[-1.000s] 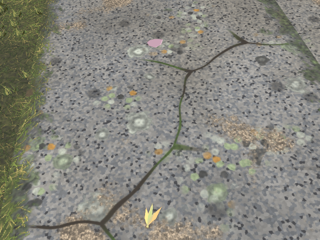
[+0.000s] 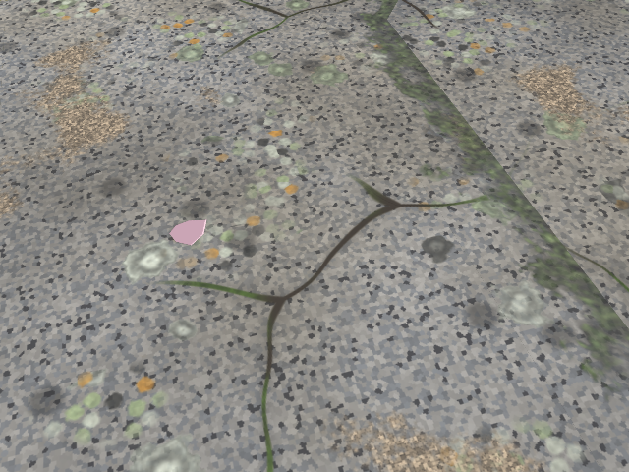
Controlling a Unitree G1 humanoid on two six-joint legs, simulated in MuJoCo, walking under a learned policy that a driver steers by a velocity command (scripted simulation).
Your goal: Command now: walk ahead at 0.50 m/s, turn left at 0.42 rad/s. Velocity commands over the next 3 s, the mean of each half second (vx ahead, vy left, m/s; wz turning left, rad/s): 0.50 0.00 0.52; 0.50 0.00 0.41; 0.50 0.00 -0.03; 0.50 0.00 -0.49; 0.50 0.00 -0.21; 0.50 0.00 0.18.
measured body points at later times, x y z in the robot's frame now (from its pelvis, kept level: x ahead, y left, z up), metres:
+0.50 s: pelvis +0.27 +0.06 +0.00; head +0.29 +0.08 +0.45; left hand +0.35 +0.34 -0.12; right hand +0.37 -0.21 -0.12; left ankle +0.23 +0.09 -0.75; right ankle +0.41 -0.10 -0.67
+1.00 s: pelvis +0.54 +0.10 +0.00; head +0.57 +0.09 +0.45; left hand +0.43 +0.35 -0.12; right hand +0.78 -0.07 -0.12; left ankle +0.51 +0.24 -0.68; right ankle +0.58 +0.01 -0.75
